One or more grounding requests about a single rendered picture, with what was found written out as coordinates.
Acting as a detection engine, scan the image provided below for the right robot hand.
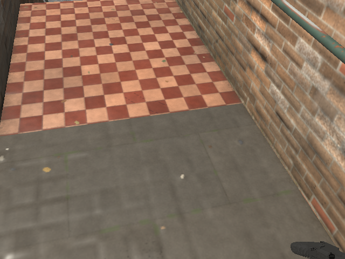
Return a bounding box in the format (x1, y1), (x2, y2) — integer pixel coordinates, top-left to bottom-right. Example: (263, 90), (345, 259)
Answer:
(291, 241), (345, 259)

